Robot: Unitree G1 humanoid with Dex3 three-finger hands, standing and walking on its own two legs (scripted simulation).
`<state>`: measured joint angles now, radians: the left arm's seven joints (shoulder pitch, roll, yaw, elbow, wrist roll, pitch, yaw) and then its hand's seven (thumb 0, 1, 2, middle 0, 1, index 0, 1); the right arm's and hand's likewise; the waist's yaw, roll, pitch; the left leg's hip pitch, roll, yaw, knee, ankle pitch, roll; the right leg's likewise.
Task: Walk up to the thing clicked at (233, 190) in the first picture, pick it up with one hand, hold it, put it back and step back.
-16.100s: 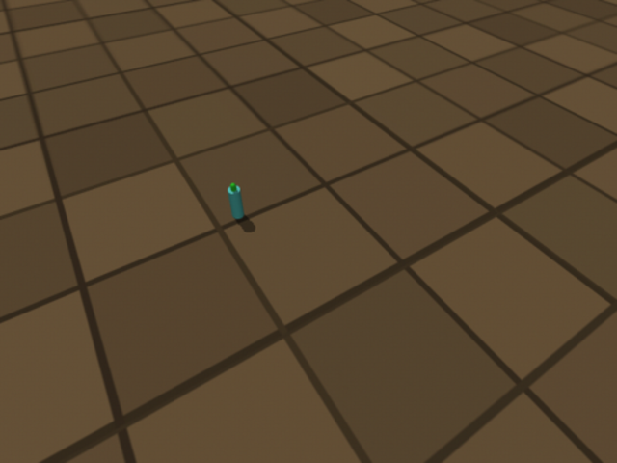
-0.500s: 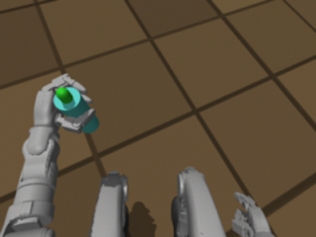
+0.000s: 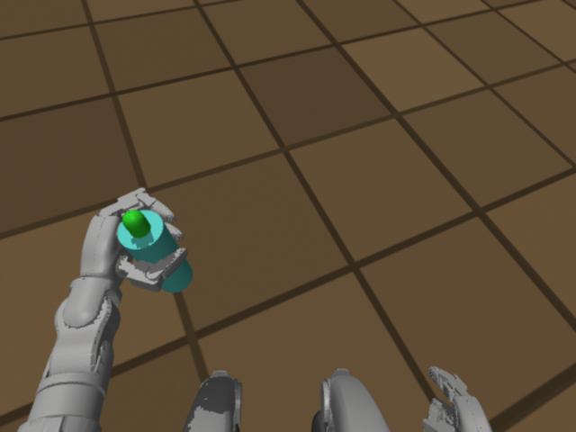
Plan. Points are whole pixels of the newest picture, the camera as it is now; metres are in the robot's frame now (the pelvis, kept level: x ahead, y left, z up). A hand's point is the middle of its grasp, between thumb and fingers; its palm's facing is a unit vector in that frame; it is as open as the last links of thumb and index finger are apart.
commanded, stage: lift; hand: left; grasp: from the side
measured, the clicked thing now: (156, 251) +0.36 +0.18 +0.01
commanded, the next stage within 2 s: hold in 0.70 s
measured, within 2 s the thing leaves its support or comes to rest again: neither
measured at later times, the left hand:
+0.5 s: hand (155, 219) +0.36 +0.17 +0.08, palm faces -0.03 -1.00 -0.01, open 7.9 cm
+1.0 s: hand (155, 211) +0.36 +0.16 +0.11, palm faces -0.04 -1.00 +0.00, open 7.8 cm
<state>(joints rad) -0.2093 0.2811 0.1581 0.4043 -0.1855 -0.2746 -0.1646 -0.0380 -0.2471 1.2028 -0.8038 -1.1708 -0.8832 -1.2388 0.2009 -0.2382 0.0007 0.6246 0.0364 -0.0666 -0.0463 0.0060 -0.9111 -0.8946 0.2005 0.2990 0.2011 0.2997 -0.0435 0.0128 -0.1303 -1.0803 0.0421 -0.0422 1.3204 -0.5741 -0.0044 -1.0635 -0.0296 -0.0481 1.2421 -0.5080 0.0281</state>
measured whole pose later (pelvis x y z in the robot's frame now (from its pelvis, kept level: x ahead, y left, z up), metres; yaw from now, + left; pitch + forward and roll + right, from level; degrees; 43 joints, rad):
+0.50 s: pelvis +0.02 -0.01 +0.05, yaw +0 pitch +12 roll -2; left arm -0.18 0.25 0.16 0.47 -0.19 -0.32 -0.20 -0.04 -0.24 1.20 -0.80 -1.18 -0.88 -1.24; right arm 0.23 -0.22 0.01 0.65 0.02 -0.05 -0.06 0.01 -0.90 -0.89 0.20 0.30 0.20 0.30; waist -0.04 0.01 -0.07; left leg -0.76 0.05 -0.02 1.04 -0.50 -0.01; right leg -0.75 -0.02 -0.04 0.98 -0.44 0.02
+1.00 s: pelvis +0.03 -0.01 +0.07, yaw +0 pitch +8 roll -1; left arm -0.16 0.24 0.17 0.49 -0.21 -0.34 -0.24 -0.04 -0.23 1.18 -0.80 -1.17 -0.88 -1.24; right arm 0.23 -0.22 0.00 0.67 0.02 -0.04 -0.08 0.01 -0.91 -0.90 0.20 0.30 0.20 0.30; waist -0.03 0.01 -0.04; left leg -0.61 0.05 -0.02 0.92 -0.46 -0.02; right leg -0.61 -0.02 -0.04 0.88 -0.41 0.01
